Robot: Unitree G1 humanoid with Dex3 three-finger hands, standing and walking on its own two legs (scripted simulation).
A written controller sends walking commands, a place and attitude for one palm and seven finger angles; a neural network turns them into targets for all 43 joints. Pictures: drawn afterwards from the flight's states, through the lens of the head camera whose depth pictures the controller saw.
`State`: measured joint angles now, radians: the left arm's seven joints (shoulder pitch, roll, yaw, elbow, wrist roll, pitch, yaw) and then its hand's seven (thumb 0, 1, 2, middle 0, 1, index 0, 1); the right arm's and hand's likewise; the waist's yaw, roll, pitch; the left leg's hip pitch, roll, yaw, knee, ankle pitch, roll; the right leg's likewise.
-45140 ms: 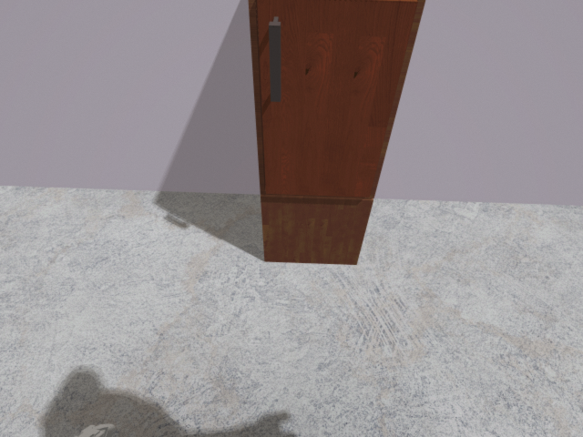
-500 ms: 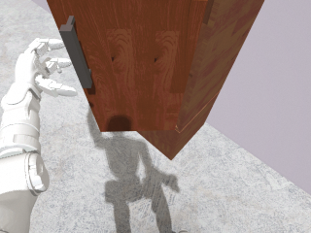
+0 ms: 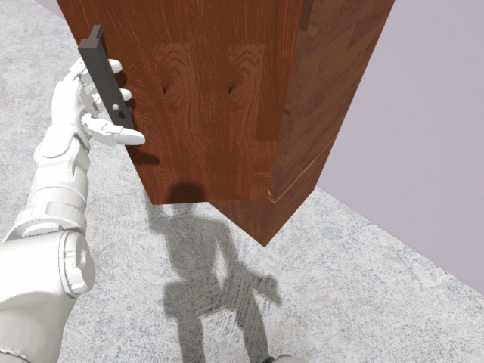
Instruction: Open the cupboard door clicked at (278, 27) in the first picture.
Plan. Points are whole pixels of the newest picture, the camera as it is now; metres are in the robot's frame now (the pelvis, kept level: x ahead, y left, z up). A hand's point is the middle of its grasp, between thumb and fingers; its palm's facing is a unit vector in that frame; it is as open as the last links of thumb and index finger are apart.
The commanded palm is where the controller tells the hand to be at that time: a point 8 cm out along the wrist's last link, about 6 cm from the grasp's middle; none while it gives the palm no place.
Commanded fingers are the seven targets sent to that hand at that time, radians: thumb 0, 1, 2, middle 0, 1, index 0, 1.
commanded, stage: slide the fingers in behind the handle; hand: left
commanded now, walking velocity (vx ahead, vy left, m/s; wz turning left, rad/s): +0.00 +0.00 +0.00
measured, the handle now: (112, 85) +0.55 +0.19 +0.14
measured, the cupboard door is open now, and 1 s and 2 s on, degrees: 45 46 69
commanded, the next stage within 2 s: close the thumb around the handle in 0.48 s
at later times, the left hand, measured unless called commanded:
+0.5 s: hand (111, 107) +0.49 +0.18 +0.14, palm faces +0.02 -1.00 -0.01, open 14.0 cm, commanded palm +0.47 +0.23 +0.14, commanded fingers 0.00 -0.50 0.30 -0.30 -1.20 -0.30 -1.20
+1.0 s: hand (122, 104) +0.50 +0.17 +0.14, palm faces +0.01 -1.00 +0.00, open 9.1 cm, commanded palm +0.47 +0.21 +0.14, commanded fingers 0.00 0.73 0.83 -0.39 -1.33 -0.39 -1.33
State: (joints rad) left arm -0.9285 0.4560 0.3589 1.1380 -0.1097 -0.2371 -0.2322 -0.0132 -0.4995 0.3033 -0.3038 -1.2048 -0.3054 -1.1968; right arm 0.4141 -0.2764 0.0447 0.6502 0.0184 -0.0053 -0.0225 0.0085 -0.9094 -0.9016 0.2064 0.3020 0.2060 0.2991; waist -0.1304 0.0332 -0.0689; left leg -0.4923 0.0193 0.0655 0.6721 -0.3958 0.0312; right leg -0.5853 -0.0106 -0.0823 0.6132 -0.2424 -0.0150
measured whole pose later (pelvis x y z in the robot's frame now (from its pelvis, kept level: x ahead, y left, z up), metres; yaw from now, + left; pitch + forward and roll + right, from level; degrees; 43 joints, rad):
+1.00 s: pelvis +0.01 +0.00 +0.00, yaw -1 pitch +13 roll -1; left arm -0.91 0.42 0.36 1.12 -0.10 -0.25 -0.19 -0.01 0.21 0.61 -0.35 -1.28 -0.35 -1.27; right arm 0.43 -0.27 0.04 0.65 0.01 -0.02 -0.01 0.01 -0.91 -0.90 0.21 0.30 0.21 0.30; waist -0.13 0.04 -0.08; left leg -0.49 0.02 0.07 0.67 -0.40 0.03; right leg -0.59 -0.01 -0.07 0.61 -0.25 -0.01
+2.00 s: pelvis +0.01 -0.01 +0.01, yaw -2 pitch +5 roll +0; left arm -0.20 0.08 0.16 0.18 -0.18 -0.02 0.06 0.02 0.64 0.70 -0.33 -1.34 -0.32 -1.27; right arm 0.22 -0.23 0.02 0.57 0.04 0.00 0.00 0.01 -0.91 -0.90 0.20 0.30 0.20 0.30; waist -0.02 0.06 -0.08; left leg -0.23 0.02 0.10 0.51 -0.36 0.02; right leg -0.37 0.01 -0.04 0.52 -0.23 -0.02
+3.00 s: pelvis -0.01 -0.03 +0.01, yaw +3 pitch -3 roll +0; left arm -0.09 -0.12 -0.22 -0.07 0.03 0.23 0.58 0.02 0.31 0.64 -0.36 -1.29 -0.36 -1.29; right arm 0.09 -0.17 0.03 0.64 -0.03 0.10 -0.02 0.01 -0.91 -0.90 0.20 0.30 0.20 0.30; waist 0.03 0.06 -0.01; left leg -0.15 0.01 -0.01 0.53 -0.33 -0.01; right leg -0.23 0.00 -0.13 0.50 -0.22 -0.05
